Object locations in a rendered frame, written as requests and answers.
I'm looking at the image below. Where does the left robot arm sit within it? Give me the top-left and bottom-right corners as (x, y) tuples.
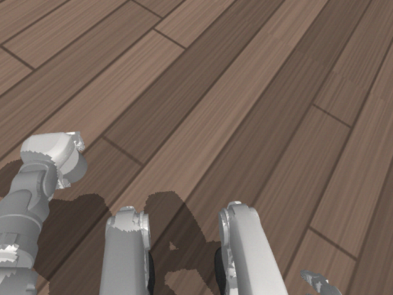
(0, 160), (60, 295)

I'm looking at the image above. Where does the left robot hand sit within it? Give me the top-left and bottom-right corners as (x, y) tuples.
(20, 131), (85, 190)

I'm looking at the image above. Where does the right robot foot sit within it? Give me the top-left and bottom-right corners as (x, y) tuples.
(214, 247), (227, 295)

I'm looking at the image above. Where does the right robot hand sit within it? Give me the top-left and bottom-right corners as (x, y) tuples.
(300, 270), (342, 295)

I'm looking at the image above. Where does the tin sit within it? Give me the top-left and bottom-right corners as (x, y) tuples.
(60, 148), (87, 183)

